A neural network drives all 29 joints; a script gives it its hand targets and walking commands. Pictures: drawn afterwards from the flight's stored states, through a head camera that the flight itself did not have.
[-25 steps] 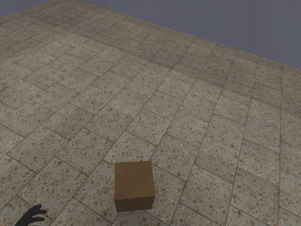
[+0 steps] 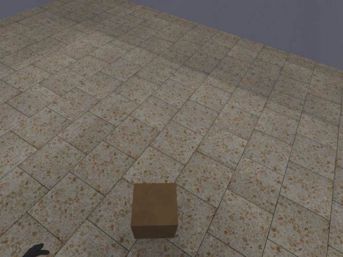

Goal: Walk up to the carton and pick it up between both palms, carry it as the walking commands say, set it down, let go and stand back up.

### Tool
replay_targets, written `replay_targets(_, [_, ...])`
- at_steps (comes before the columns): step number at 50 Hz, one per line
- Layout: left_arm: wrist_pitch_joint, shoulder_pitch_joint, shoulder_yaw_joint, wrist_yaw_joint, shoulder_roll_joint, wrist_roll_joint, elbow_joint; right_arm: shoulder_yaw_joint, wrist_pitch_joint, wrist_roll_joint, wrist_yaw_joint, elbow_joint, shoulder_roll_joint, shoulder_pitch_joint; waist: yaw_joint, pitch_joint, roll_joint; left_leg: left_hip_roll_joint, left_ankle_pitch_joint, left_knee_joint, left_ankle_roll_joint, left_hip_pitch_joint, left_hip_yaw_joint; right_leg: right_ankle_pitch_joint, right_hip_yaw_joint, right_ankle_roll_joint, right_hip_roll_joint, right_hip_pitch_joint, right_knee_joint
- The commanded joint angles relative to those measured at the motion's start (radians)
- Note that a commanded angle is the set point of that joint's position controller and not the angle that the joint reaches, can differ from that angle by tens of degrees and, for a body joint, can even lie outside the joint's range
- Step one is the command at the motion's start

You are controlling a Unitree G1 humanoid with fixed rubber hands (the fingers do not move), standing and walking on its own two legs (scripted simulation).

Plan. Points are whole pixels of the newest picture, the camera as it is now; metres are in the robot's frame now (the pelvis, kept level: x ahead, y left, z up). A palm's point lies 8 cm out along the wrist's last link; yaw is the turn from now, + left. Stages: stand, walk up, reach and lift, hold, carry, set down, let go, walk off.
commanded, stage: walk up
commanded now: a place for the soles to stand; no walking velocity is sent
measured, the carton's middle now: (154, 211) +0.43 +0.05 -0.63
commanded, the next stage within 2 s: reach and lift in 1.08 s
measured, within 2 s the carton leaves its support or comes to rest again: neither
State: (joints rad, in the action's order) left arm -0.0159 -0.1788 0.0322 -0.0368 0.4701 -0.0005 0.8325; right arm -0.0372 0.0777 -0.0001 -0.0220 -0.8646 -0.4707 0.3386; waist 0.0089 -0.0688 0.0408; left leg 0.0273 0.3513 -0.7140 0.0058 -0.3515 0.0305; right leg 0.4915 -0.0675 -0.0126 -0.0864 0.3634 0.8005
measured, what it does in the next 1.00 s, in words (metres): stands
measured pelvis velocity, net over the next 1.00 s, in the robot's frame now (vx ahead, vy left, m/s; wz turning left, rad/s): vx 0.00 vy -0.01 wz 0.02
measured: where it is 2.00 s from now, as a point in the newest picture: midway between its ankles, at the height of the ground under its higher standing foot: outside the picture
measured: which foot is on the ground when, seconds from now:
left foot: down 0.00-1.00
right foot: down 0.00-1.00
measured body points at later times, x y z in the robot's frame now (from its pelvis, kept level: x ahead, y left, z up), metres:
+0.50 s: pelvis +0.01 -0.01 +0.00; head +0.04 -0.01 +0.45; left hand +0.13 +0.32 -0.10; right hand +0.09 -0.36 -0.09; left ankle +0.02 +0.13 -0.72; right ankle +0.01 -0.14 -0.72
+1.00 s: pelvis +0.00 -0.01 +0.00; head +0.02 +0.00 +0.45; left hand +0.12 +0.32 -0.10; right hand +0.09 -0.36 -0.09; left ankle +0.02 +0.13 -0.72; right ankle +0.01 -0.14 -0.72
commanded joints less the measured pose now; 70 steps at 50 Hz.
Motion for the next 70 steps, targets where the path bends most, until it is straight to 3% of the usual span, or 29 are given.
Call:
replay_targets(1, [0.038,-0.036,0.067,0.014,0.167,-0.02,-0.009,-0.023,0.005,0.001,-0.014,0.038,-0.197,-0.072,0.05,0.142,-0.058,0.134,-0.444,0.096,0.097,-0.029,-0.208,-0.273,0.081,-0.031,-0.005,-0.178,-0.241])
replay_targets(3, [0.041,0.009,0.064,0.022,0.206,-0.031,-0.014,-0.024,-0.003,0.006,-0.012,0.04,-0.131,-0.067,0.014,0.09,0.077,-0.017,-0.219,-0.039,0.008,-0.076,-0.02,-0.288,0.238,-0.108,-0.185,-0.148,-0.395])
replay_targets(4, [0.036,0.069,0.066,0.02,0.215,-0.028,-0.023,-0.019,-0.006,0.0,-0.015,0.034,-0.132,-0.035,-0.008,0.098,0.067,0.004,-0.104,0.02,0.008,-0.045,0.008,-0.264,0.216,-0.141,-0.206,-0.162,-0.35])
replay_targets(7, [0.019,0.082,0.057,0.016,0.151,-0.011,-0.043,-0.042,0.01,-0.01,-0.02,0.003,-0.198,-0.006,-0.011,0.152,-0.073,0.075,-0.368,0.095,0.077,0.08,-0.131,-0.395,0.045,-0.058,-0.068,-0.084,-0.098])
replay_targets(10, [0.007,0.08,0.052,0.019,0.151,-0.005,-0.044,-0.053,0.012,-0.006,-0.034,-0.004,-0.256,-0.01,-0.021,0.161,-0.052,0.18,-0.561,0.073,0.165,0.122,-0.312,-0.366,0.061,-0.022,-0.016,-0.012,-0.041])
replay_targets(12, [0.008,0.062,0.065,0.01,0.157,-0.021,-0.029,-0.05,0.008,0.0,-0.035,0.021,-0.233,-0.053,-0.01,0.185,-0.028,0.174,-0.465,0.091,0.152,0.1,-0.295,-0.364,0.068,-0.03,-0.009,-0.06,-0.097])
replay_targets(16, [0.017,0.077,0.075,0.022,0.185,-0.027,-0.021,-0.029,-0.007,0.001,-0.033,0.016,-0.142,-0.08,0.01,0.141,0.064,0.007,-0.329,-0.059,0.026,-0.062,-0.004,-0.476,0.117,-0.141,-0.157,-0.199,-0.241])
replay_targets(18, [0.017,0.08,0.068,0.022,0.172,-0.01,-0.037,-0.02,-0.009,0.004,-0.023,0.023,-0.142,-0.085,0.002,0.154,0.058,0.004,-0.167,-0.02,0.018,-0.023,0.013,-0.42,0.123,-0.167,-0.201,-0.168,-0.264])
replay_targets(23, [0.009,0.088,0.066,0.026,0.171,-0.01,-0.038,-0.041,-0.006,0.002,-0.017,0.004,-0.191,-0.039,-0.002,0.159,0.032,0.032,-0.359,0.02,0.055,0.057,-0.072,-0.22,0.051,-0.072,-0.087,-0.092,-0.241])
replay_targets(24, [0.004,0.135,0.062,0.019,0.172,-0.009,-0.057,-0.045,-0.006,-0.01,-0.018,0.005,-0.214,-0.045,-0.027,0.161,-0.012,0.04,-0.34,0.024,0.081,0.035,-0.104,-0.21,0.06,-0.073,-0.095,-0.096,-0.185])
replay_targets(27, [0.003,0.078,0.067,0.02,0.154,-0.011,-0.037,-0.03,-0.003,-0.006,-0.016,0.017,-0.197,-0.095,0.018,0.09,-0.023,0.08,-0.228,0.093,0.097,-0.055,-0.19,-0.13,0.073,-0.069,-0.072,-0.112,-0.22])
replay_targets(29, [0.006,0.119,0.069,0.018,0.18,-0.018,-0.028,-0.031,-0.009,-0.002,-0.018,0.016,-0.185,-0.11,-0.001,0.116,-0.014,0.032,-0.229,0.053,0.07,-0.039,-0.101,-0.124,0.072,-0.08,-0.083,-0.121,-0.248])
replay_targets(34, [0.004,0.107,0.069,0.015,0.169,-0.016,-0.027,-0.038,-0.008,-0.01,-0.014,0.006,-0.196,-0.066,0.0,0.094,0.038,0.043,-0.185,0.081,0.067,-0.024,-0.126,-0.06,0.092,-0.09,-0.1,-0.085,-0.273])
replay_targets(37, [-0.006,0.109,0.069,0.01,0.162,-0.01,-0.042,-0.04,-0.006,-0.028,-0.015,-0.003,-0.21,-0.103,0.012,0.072,-0.091,0.067,-0.18,0.145,0.09,-0.08,-0.201,-0.076,0.095,-0.07,-0.063,-0.112,-0.221])
replay_targets(39, [-0.004,0.089,0.074,0.01,0.172,-0.022,-0.034,-0.042,-0.009,-0.023,-0.018,0.0,-0.218,-0.092,0.013,0.084,-0.009,0.065,-0.098,0.136,0.085,-0.076,-0.205,-0.006,0.097,-0.061,-0.054,-0.109,-0.249])
replay_targets(42, [0.001,0.128,0.081,0.01,0.187,-0.023,-0.042,-0.036,-0.012,-0.023,-0.011,-0.011,-0.187,-0.105,-0.005,-0.002,-0.055,0.041,-0.018,0.166,0.065,-0.127,-0.149,0.119,0.091,-0.073,-0.075,-0.071,-0.299])
replay_targets(43, [0.001,0.147,0.071,0.01,0.181,-0.025,-0.036,-0.026,-0.011,-0.023,-0.012,-0.009,-0.185,-0.096,-0.009,0.008,0.008,0.048,-0.015,0.175,0.066,-0.124,-0.194,0.077,0.106,-0.066,-0.069,-0.079,-0.3])
replay_targets(49, [0.006,0.135,0.066,0.012,0.185,-0.023,-0.021,-0.031,0.0,-0.011,-0.01,0.002,-0.186,-0.076,-0.003,0.096,0.021,0.045,-0.294,0.113,0.048,-0.03,-0.15,-0.166,0.059,-0.071,-0.058,-0.112,-0.212])
replay_targets(51, [-0.006,0.097,0.075,0.008,0.146,-0.004,-0.033,-0.028,-0.002,-0.022,-0.015,0.002,-0.2,-0.114,0.022,0.062,-0.106,0.093,-0.209,0.175,0.088,-0.074,-0.244,-0.091,0.071,-0.052,-0.029,-0.094,-0.19])
replay_targets(53, [-0.001,0.077,0.068,0.006,0.15,-0.013,-0.026,-0.035,0.0,-0.018,-0.014,0.013,-0.205,-0.132,0.036,0.096,-0.093,0.097,-0.211,0.167,0.099,-0.09,-0.267,-0.16,0.089,-0.049,-0.03,-0.143,-0.185])
replay_targets(54, [-0.007,0.066,0.075,0.006,0.165,-0.012,-0.009,-0.028,-0.004,-0.017,-0.012,0.006,-0.223,-0.137,0.03,0.091,-0.07,0.086,-0.142,0.163,0.089,-0.117,-0.252,-0.156,0.089,-0.054,-0.029,-0.181,-0.2])
replay_targets(55, [0.008,0.206,0.149,-0.03,0.081,-0.01,-0.337,-0.147,-0.069,-0.036,0.024,0.357,-0.052,-0.397,-0.093,-0.123,-0.02,-0.103,0.035,0.088,-0.027,-0.157,0.015,-0.084,0.008,0.02,0.113,0.085,-0.213])
replay_targets(56, [-0.018,0.214,0.156,-0.046,0.057,-0.025,-0.312,-0.113,-0.095,-0.034,0.043,0.432,0.024,-0.355,-0.028,-0.1,-0.084,-0.089,0.109,0.095,-0.033,-0.157,0.042,-0.034,-0.03,0.013,0.117,0.036,-0.24])
replay_targets(58, [-0.049,0.194,0.178,-0.051,0.087,-0.039,-0.295,-0.137,-0.133,-0.061,0.045,0.413,-0.008,-0.338,-0.029,-0.064,-0.012,-0.07,0.14,0.162,-0.037,-0.099,0.051,-0.038,-0.06,0.023,0.14,-0.02,-0.242])
replay_targets(61, [-0.091,0.088,0.159,-0.032,0.038,-0.07,-0.301,-0.118,-0.19,-0.055,0.054,0.279,0.037,-0.188,-0.022,-0.149,-0.111,-0.055,0.172,0.229,-0.046,-0.093,0.023,-0.052,-0.057,0.038,0.14,-0.045,-0.22])
replay_targets(63, [-0.108,0.093,0.192,-0.034,0.085,-0.066,-0.29,-0.164,-0.215,-0.096,0.044,0.329,-0.007,-0.223,-0.027,-0.112,0.061,-0.077,0.02,0.153,-0.043,-0.072,0.028,-0.087,-0.027,0.049,0.125,-0.003,-0.274])
replay_targets(65, [-0.107,0.111,0.196,-0.025,0.076,-0.077,-0.308,-0.173,-0.203,-0.12,0.034,0.348,-0.019,-0.244,-0.044,-0.069,0.11,-0.086,-0.051,0.13,-0.04,0.003,0.025,-0.103,0.004,0.049,0.114,0.053,-0.285])
replay_targets(66, [-0.086,0.107,0.184,-0.029,0.087,-0.077,-0.324,-0.127,-0.182,-0.061,0.03,0.341,0.043,-0.209,-0.018,-0.031,-0.033,-0.084,-0.058,0.1,-0.044,0.079,0.005,-0.107,0.029,0.028,0.075,0.076,-0.294])
replay_targets(70, [-0.057,0.203,0.152,-0.004,0.0,-0.045,-0.377,-0.158,-0.156,-0.061,0.036,0.322,0.035,-0.309,-0.049,0.084,-0.047,-0.053,-0.215,0.032,-0.046,-0.058,-0.032,-0.303,0.001,0.051,0.126,0.069,-0.118])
